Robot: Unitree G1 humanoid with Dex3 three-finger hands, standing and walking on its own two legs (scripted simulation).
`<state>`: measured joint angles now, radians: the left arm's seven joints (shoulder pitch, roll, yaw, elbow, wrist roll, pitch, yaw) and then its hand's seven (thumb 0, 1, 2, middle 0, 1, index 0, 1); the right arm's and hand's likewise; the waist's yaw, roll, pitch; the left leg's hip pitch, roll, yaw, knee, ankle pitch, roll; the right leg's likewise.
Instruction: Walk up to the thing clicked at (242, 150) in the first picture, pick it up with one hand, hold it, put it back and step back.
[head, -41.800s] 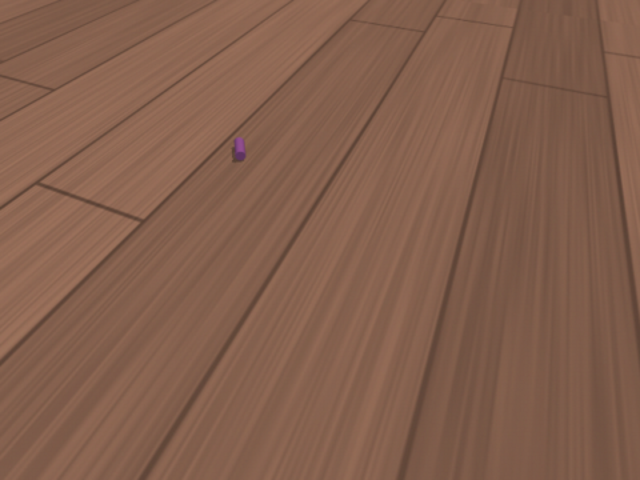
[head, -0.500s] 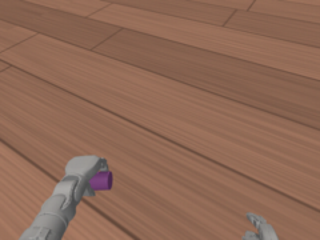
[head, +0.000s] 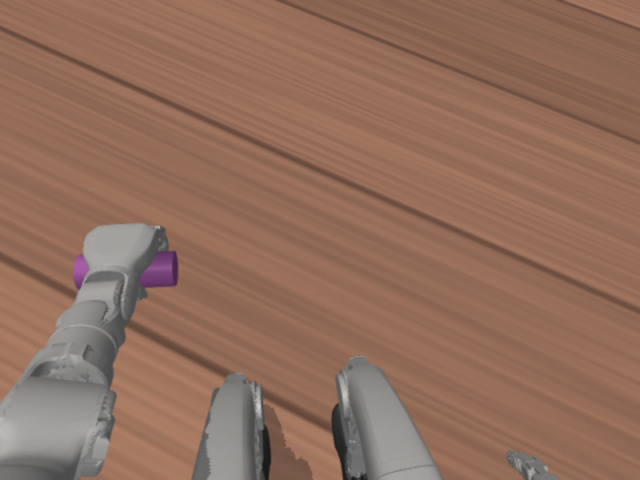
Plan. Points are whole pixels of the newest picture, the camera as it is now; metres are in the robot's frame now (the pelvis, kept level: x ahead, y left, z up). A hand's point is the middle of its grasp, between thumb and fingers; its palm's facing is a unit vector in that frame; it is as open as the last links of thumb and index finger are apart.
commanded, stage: crouch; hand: left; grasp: from above
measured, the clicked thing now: (129, 270) +0.43 +0.24 -0.14
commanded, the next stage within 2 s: lower in 1.26 s
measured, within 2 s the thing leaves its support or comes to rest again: neither
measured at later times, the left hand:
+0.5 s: hand (166, 292) +0.45 +0.24 -0.32, palm faces -0.46 -0.02 -0.89, open 8.3 cm
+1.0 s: hand (175, 292) +0.47 +0.24 -0.40, palm faces -0.47 -0.03 -0.88, open 8.2 cm
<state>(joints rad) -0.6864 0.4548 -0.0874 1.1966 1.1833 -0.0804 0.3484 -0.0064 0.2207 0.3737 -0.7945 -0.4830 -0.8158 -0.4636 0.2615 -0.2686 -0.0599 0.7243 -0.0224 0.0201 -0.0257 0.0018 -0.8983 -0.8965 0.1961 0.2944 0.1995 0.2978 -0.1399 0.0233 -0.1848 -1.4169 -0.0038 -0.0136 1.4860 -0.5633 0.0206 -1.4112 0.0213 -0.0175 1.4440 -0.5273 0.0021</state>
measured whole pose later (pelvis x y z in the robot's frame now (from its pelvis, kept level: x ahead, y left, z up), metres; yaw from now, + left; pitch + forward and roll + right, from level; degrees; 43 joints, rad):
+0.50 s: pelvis -0.01 +0.00 -0.16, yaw -2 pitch +39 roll -5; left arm -0.90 0.62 0.06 1.36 1.26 -0.19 0.37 0.00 0.24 0.32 -0.84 -0.38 -0.86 -0.36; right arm 0.20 -0.25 0.01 0.73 -0.10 -0.06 0.08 0.00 -0.90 -0.90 0.20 0.29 0.20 0.30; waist -0.22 0.02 -0.16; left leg -2.03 -0.02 -0.06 2.03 -0.68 0.01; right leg -2.00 0.01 -0.07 1.96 -0.65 -0.01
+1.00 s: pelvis -0.02 +0.00 -0.23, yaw -4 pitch +37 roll -7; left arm -1.01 0.75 0.11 1.46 1.30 -0.24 0.37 0.00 0.26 0.25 -0.87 -0.33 -0.90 -0.31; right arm 0.20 -0.26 0.05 0.73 -0.14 -0.05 0.15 0.00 -0.91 -0.90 0.20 0.29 0.20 0.30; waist -0.27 -0.01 -0.06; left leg -2.21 0.00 -0.08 2.27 -0.72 0.02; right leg -2.17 0.02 -0.10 2.18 -0.66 -0.01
